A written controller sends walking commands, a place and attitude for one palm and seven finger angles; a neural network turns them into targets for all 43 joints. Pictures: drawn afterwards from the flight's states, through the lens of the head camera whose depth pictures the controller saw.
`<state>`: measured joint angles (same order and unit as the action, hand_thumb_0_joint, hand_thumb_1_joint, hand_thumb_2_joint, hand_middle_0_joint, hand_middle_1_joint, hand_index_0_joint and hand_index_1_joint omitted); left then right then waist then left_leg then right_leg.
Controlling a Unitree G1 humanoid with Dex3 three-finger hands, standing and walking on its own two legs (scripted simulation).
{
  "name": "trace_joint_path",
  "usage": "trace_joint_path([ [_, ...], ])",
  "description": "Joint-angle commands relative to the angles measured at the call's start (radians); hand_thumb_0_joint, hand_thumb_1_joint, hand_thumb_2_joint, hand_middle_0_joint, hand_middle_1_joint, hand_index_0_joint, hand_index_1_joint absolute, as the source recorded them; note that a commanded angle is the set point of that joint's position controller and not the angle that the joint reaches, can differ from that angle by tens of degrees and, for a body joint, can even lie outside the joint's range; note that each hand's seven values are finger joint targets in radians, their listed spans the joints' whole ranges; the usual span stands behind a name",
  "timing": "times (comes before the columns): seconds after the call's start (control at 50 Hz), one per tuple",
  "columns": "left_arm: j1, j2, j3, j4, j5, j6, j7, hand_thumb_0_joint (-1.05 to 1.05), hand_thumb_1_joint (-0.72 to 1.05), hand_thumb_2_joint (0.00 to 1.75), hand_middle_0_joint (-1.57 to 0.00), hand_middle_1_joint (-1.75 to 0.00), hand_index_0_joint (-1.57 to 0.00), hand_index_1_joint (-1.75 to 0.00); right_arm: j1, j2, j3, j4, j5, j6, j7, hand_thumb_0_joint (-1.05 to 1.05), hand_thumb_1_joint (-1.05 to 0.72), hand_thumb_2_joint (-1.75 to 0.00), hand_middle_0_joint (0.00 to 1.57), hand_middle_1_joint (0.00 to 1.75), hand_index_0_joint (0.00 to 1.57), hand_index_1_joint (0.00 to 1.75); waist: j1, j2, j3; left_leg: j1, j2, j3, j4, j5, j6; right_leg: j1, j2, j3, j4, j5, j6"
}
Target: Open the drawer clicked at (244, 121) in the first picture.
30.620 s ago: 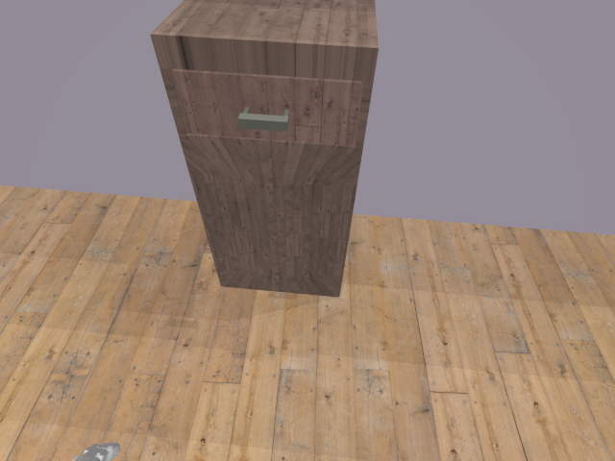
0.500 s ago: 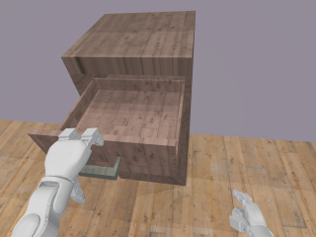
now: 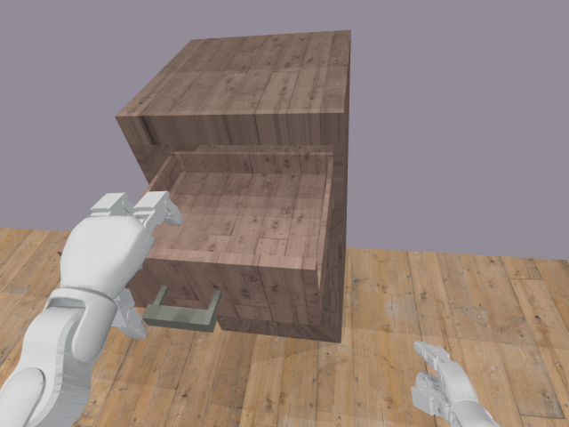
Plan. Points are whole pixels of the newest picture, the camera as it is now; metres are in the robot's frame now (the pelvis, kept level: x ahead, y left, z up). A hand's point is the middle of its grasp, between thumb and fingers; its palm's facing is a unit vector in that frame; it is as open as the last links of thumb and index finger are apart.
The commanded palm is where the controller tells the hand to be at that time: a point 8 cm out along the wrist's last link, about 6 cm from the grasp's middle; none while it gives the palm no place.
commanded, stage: lift the hand off the handle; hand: left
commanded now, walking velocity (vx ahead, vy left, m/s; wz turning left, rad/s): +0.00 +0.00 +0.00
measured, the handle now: (185, 305) +0.28 +0.22 +0.01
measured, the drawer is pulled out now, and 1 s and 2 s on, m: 0.30 0.30 0.30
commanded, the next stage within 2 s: draw the hand back to the body in 0.04 s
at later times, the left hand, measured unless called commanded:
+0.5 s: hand (113, 287) +0.22 +0.25 +0.14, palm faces +0.09 -0.06 -0.99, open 13.8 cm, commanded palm +0.19 +0.25 +0.20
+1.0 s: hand (105, 276) +0.21 +0.23 +0.18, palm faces +0.43 -0.84 -0.32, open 13.1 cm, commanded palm +0.16 +0.27 +0.20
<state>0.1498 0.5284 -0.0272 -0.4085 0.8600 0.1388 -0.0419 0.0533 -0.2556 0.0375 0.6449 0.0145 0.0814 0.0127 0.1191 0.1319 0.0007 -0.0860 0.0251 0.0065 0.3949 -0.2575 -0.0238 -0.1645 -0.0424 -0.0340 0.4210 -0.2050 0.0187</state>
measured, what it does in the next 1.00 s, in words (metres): stands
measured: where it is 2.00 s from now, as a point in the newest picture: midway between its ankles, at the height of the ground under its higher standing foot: outside the picture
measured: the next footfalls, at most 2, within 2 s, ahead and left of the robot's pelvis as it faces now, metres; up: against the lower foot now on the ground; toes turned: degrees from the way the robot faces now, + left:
none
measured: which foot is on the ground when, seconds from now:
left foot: down 0.00-1.00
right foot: down 0.00-1.00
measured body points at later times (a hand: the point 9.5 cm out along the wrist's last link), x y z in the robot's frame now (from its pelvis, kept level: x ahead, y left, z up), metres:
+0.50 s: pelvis -0.01 -0.01 +0.00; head -0.01 -0.05 +0.44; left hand +0.21 +0.25 +0.19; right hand +0.21 -0.22 -0.10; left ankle -0.03 +0.13 -0.74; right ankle +0.02 -0.13 -0.74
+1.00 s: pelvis +0.00 +0.00 +0.00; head -0.01 +0.00 +0.45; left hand +0.18 +0.27 +0.20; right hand +0.20 -0.20 -0.07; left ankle -0.03 +0.13 -0.74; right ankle +0.02 -0.13 -0.74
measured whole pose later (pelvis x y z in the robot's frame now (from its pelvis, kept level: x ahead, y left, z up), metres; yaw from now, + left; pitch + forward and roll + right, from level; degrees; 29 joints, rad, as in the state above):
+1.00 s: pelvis +0.00 +0.00 +0.00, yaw +0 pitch -5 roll -1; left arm 0.36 0.30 0.27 -0.50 -0.01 -0.11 0.12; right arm 0.17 -0.19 0.05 0.63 -0.02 -0.16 -0.08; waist 0.08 0.03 0.06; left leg -0.06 0.04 0.00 0.44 -0.29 -0.03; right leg -0.11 -0.02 -0.04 0.41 -0.21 0.02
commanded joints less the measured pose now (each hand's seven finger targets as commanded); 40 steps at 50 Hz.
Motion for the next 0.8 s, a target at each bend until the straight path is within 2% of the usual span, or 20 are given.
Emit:
trace_joint_path([
  [0.0, -0.212, 0.181, 0.148, -0.082, 0.001, 0.029, 0.01, 0.0, -0.5, 0.3, -0.3, -1.2, -0.3, -1.2, -0.198, -0.078, -0.021, -0.156, 0.015, -0.036, -0.004, 0.0, -0.9, -0.9, 0.2, 0.3, 0.2, 0.3, -0.015, -0.112, -0.11, -0.082, -0.024, 0.031, -0.065, 0.241, 0.022, 0.107, 0.046, -0.012, -0.049, 0.153, -0.027],
  [0.06, -0.29, 0.227, 0.172, -0.113, -0.001, 0.022, -0.005, 0.0, -0.5, 0.3, -0.3, -1.2, -0.3, -1.2, -0.221, -0.087, -0.017, -0.178, 0.019, -0.044, -0.014, 0.0, -0.9, -0.9, 0.2, 0.3, 0.2, 0.3, -0.014, -0.085, -0.155, -0.069, -0.025, 0.03, -0.055, 0.198, 0.026, 0.108, 0.049, 0.004, -0.049, 0.115, -0.025],
  [0.08, -0.297, 0.178, 0.123, -0.113, 0.012, 0.009, -0.01, 0.0, -0.5, 0.3, -0.3, -1.2, -0.3, -1.2, -0.205, -0.075, -0.009, -0.184, 0.006, -0.054, -0.012, 0.0, -0.9, -0.9, 0.2, 0.3, 0.2, 0.3, -0.005, -0.084, -0.186, -0.069, -0.035, 0.027, -0.052, 0.212, 0.029, 0.127, 0.037, -0.006, -0.038, 0.117, -0.028],
  [0.12, -0.274, 0.211, 0.154, -0.077, 0.006, -0.009, -0.011, 0.0, -0.5, 0.3, -0.3, -1.2, -0.3, -1.2, -0.188, -0.083, -0.019, -0.174, 0.005, -0.054, -0.025, 0.0, -0.9, -0.9, 0.2, 0.3, 0.2, 0.3, -0.007, -0.112, -0.17, -0.069, -0.036, 0.033, -0.051, 0.202, 0.032, 0.117, 0.039, -0.007, -0.046, 0.118, -0.022],
  [0.16, -0.293, 0.288, 0.235, -0.097, -0.004, -0.03, -0.003, 0.0, -0.5, 0.3, -0.3, -1.2, -0.3, -1.2, -0.198, -0.09, -0.019, -0.175, 0.007, -0.064, -0.029, 0.0, -0.9, -0.9, 0.2, 0.3, 0.2, 0.3, -0.005, -0.077, -0.194, -0.061, -0.031, 0.023, -0.045, 0.201, 0.028, 0.128, 0.045, 0.009, -0.049, 0.123, -0.024],
  [0.18, -0.264, 0.241, 0.202, -0.084, -0.002, -0.042, -0.004, 0.0, -0.5, 0.3, -0.3, -1.2, -0.3, -1.2, -0.181, -0.075, -0.012, -0.181, -0.001, -0.072, -0.028, 0.0, -0.9, -0.9, 0.2, 0.3, 0.2, 0.3, 0.005, -0.099, -0.205, -0.068, -0.037, 0.026, -0.037, 0.223, 0.031, 0.141, 0.032, -0.004, -0.034, 0.14, -0.024],
  [0.26, -0.197, 0.325, 0.318, -0.089, -0.046, -0.068, 0.009, 0.0, -0.5, 0.3, -0.3, -1.2, -0.3, -1.2, -0.177, -0.091, -0.027, -0.177, 0.005, -0.08, -0.033, 0.0, -0.9, -0.9, 0.2, 0.3, 0.2, 0.3, 0.007, -0.08, -0.185, -0.07, -0.031, 0.027, -0.023, 0.224, 0.025, 0.135, 0.037, 0.012, -0.039, 0.166, -0.02],
  [0.28, -0.159, 0.269, 0.273, -0.075, -0.047, -0.072, 0.006, 0.0, -0.5, 0.3, -0.3, -1.2, -0.3, -1.2, -0.162, -0.081, -0.019, -0.184, -0.002, -0.084, -0.03, 0.0, -0.9, -0.9, 0.2, 0.3, 0.2, 0.3, 0.008, -0.103, -0.186, -0.08, -0.036, 0.032, -0.017, 0.227, 0.029, 0.139, 0.026, 0.003, -0.029, 0.168, -0.017],
  [0.3, -0.136, 0.282, 0.29, -0.063, -0.064, -0.075, 0.008, 0.0, -0.5, 0.3, -0.3, -1.2, -0.3, -1.2, -0.155, -0.09, -0.032, -0.165, 0.004, -0.079, -0.033, 0.0, -0.9, -0.9, 0.2, 0.3, 0.2, 0.3, -0.008, -0.1, -0.153, -0.085, -0.033, 0.034, -0.022, 0.217, 0.027, 0.12, 0.031, 0.003, -0.041, 0.168, -0.015],
  [0.36, -0.134, 0.3, 0.311, -0.129, -0.079, -0.087, 0.015, 0.0, -0.5, 0.3, -0.3, -1.2, -0.3, -1.2, -0.169, -0.099, -0.032, -0.186, 0.008, -0.093, -0.036, 0.0, -0.9, -0.9, 0.2, 0.3, 0.2, 0.3, -0.006, -0.081, -0.16, -0.076, -0.031, 0.029, -0.01, 0.196, 0.024, 0.102, 0.034, 0.008, -0.04, 0.141, -0.015],
  [0.38, -0.12, 0.255, 0.268, -0.124, -0.066, -0.092, 0.015, 0.0, -0.5, 0.3, -0.3, -1.2, -0.3, -1.2, -0.155, -0.09, -0.026, -0.19, -0.001, -0.098, -0.034, 0.0, -0.9, -0.9, 0.2, 0.3, 0.2, 0.3, -0.005, -0.085, -0.166, -0.08, -0.035, 0.033, -0.007, 0.199, 0.028, 0.101, 0.026, 0.0, -0.034, 0.132, -0.014],
  [0.46, -0.117, 0.288, 0.296, -0.164, -0.072, -0.103, 0.036, 0.0, -0.5, 0.3, -0.3, -1.2, -0.3, -1.2, -0.166, -0.102, -0.034, -0.186, 0.003, -0.109, -0.046, 0.0, -0.9, -0.9, 0.2, 0.3, 0.2, 0.3, -0.011, -0.07, -0.14, -0.076, -0.031, 0.021, -0.014, 0.168, 0.025, 0.074, 0.035, -0.003, -0.045, 0.097, -0.016],
  [0.48, -0.103, 0.254, 0.268, -0.138, -0.055, -0.107, 0.038, 0.0, -0.5, 0.3, -0.3, -1.2, -0.3, -1.2, -0.144, -0.092, -0.028, -0.182, -0.005, -0.112, -0.046, 0.0, -0.9, -0.9, 0.2, 0.3, 0.2, 0.3, -0.007, -0.079, -0.152, -0.083, -0.033, 0.022, -0.013, 0.178, 0.027, 0.077, 0.028, -0.015, -0.035, 0.09, -0.017],
  [0.56, -0.083, 0.339, 0.358, -0.169, -0.062, -0.111, 0.061, 0.0, -0.5, 0.3, -0.3, -1.2, -0.3, -1.2, -0.161, -0.104, -0.037, -0.177, 0.001, -0.112, -0.05, 0.0, -0.9, -0.9, 0.2, 0.3, 0.2, 0.3, 0.004, -0.066, -0.163, -0.076, -0.028, 0.017, -0.012, 0.181, 0.022, 0.094, 0.033, -0.001, -0.04, 0.105, -0.02],
  [0.58, -0.067, 0.281, 0.308, -0.166, -0.054, -0.112, 0.059, 0.0, -0.5, 0.3, -0.3, -1.2, -0.3, -1.2, -0.149, -0.088, -0.028, -0.183, -0.009, -0.114, -0.046, 0.0, -0.9, -0.9, 0.2, 0.3, 0.2, 0.3, 0.008, -0.059, -0.179, -0.078, -0.033, 0.019, -0.01, 0.194, 0.024, 0.101, 0.024, -0.012, -0.029, 0.106, -0.021],
  [0.66, -0.029, 0.312, 0.351, -0.171, -0.087, -0.098, 0.057, 0.0, -0.5, 0.3, -0.3, -1.2, -0.3, -1.2, -0.166, -0.103, -0.034, -0.18, 0.004, -0.107, -0.046, 0.0, -0.9, -0.9, 0.2, 0.3, 0.2, 0.3, -0.001, -0.055, -0.137, -0.085, -0.025, 0.017, -0.013, 0.19, 0.018, 0.089, 0.035, -0.006, -0.039, 0.122, -0.02],
  [0.72, 0.032, 0.265, 0.306, -0.171, -0.078, -0.093, 0.043, 0.0, -0.5, 0.3, -0.3, -1.2, -0.3, -1.2, -0.148, -0.101, -0.036, -0.182, -0.005, -0.099, -0.044, 0.0, -0.9, -0.9, 0.2, 0.3, 0.2, 0.3, 0.0, -0.072, -0.131, -0.088, -0.028, 0.022, -0.021, 0.207, 0.022, 0.089, 0.032, -0.024, -0.034, 0.131, -0.017],
  [0.74, -0.031, -0.103, 0.316, -0.232, -0.767, -0.187, 0.081, 0.0, -0.47, 0.32, -0.3, -1.18, -0.3, -1.18, -0.093, -0.024, -0.039, -0.247, 0.006, -0.165, -0.066, 0.0, -0.9, -0.9, 0.2, 0.3, 0.2, 0.3, -0.097, -0.207, -0.044, -0.03, 0.01, 0.033, -0.01, 0.122, 0.047, 0.047, 0.055, -0.047, -0.057, 0.098, -0.025],
  [0.76, 0.052, 0.005, 0.378, -0.17, -0.797, -0.228, 0.111, 0.0, -0.43, 0.33, -0.29, -1.15, -0.29, -1.15, -0.094, -0.06, -0.028, -0.201, -0.012, -0.208, -0.083, 0.0, -0.9, -0.9, 0.2, 0.3, 0.2, 0.3, -0.087, -0.241, -0.037, -0.028, 0.02, 0.021, -0.014, 0.071, 0.04, 0.04, 0.064, -0.033, -0.058, 0.051, -0.024],
  [0.78, 0.075, -0.015, 0.406, -0.227, -0.85, -0.257, 0.128, 0.0, -0.4, 0.34, -0.29, -1.13, -0.29, -1.13, -0.069, -0.053, -0.026, -0.202, -0.015, -0.229, -0.096, 0.0, -0.9, -0.9, 0.2, 0.3, 0.2, 0.3, -0.07, -0.235, -0.062, -0.028, 0.017, 0.028, -0.022, 0.09, 0.04, 0.063, 0.042, -0.04, -0.067, 0.049, -0.017],
])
